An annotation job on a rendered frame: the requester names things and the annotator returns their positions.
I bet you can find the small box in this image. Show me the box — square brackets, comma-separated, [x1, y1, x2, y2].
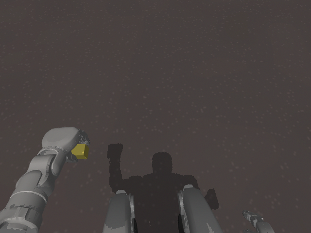
[71, 144, 89, 159]

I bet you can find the right robot hand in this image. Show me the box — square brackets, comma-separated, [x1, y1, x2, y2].
[242, 210, 275, 233]

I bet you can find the left robot arm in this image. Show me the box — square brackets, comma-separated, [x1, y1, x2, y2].
[0, 147, 67, 233]

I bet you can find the left robot hand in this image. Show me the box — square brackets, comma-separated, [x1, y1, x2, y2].
[42, 127, 90, 163]

